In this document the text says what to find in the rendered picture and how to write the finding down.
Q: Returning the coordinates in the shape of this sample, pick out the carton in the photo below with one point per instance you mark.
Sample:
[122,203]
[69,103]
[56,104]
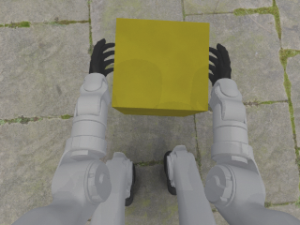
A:
[160,68]

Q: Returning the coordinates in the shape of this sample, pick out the right robot upper arm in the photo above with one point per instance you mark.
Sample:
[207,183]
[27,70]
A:
[239,196]

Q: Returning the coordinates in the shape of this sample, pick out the left robot shin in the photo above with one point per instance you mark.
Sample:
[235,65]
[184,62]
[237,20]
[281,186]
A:
[120,155]

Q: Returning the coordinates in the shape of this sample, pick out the robot left hand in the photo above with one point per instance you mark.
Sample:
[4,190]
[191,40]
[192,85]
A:
[97,63]

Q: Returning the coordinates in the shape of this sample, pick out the left robot thigh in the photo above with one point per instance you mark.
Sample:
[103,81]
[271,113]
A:
[112,211]

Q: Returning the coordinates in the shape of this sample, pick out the robot left forearm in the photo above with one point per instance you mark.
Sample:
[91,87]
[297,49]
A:
[87,138]

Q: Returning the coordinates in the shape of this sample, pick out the left robot upper arm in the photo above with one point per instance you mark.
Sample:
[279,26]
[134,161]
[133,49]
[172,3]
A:
[78,188]

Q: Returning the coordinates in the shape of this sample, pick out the robot right forearm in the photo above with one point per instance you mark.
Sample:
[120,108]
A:
[230,127]

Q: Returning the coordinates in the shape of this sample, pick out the robot right hand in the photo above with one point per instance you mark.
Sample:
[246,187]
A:
[222,64]

